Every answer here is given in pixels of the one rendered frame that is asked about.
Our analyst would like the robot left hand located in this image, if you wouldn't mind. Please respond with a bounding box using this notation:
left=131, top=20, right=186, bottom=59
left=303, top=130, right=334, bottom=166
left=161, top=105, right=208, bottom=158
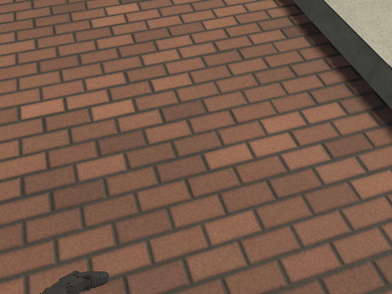
left=40, top=271, right=109, bottom=294

